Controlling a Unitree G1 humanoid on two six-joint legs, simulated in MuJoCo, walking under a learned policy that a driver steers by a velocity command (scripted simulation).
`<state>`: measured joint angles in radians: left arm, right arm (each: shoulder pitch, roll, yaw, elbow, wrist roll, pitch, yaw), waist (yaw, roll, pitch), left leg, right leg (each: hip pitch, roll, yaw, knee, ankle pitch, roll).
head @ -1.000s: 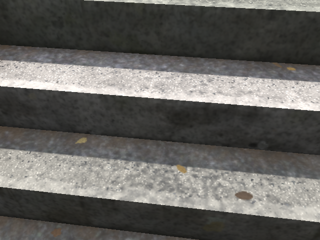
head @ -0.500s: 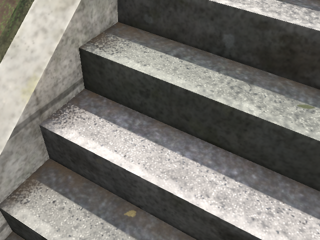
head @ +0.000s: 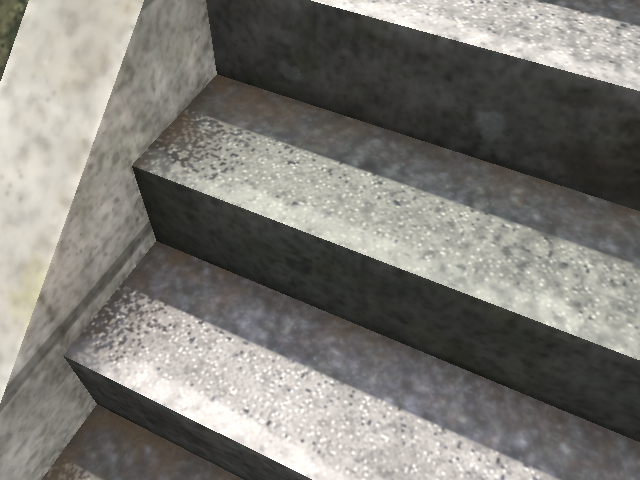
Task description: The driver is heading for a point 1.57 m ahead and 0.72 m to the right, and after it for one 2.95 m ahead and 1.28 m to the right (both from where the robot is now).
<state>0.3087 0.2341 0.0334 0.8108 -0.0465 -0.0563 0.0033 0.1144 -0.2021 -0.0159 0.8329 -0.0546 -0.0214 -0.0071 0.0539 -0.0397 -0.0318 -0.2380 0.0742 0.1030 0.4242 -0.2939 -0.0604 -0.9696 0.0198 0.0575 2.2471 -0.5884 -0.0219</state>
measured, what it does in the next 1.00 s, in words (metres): climbs, turning right: right foot 0.19 m higher, then left foot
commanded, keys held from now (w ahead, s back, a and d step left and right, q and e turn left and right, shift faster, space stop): e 1.00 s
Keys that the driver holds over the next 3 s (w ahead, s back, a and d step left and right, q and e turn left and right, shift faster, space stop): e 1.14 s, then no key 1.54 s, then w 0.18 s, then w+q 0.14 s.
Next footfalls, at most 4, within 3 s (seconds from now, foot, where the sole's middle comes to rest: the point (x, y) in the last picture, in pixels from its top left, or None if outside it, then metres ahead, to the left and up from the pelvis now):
0.12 right None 0.16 -0.11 -0.58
0.72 left None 0.26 0.15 -0.58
1.28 right None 0.12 -0.09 -0.58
1.62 left None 0.25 0.14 -0.58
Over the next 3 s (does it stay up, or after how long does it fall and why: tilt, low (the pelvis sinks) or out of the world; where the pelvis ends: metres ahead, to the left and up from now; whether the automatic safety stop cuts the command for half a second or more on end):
stays up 0.18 0.00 0.18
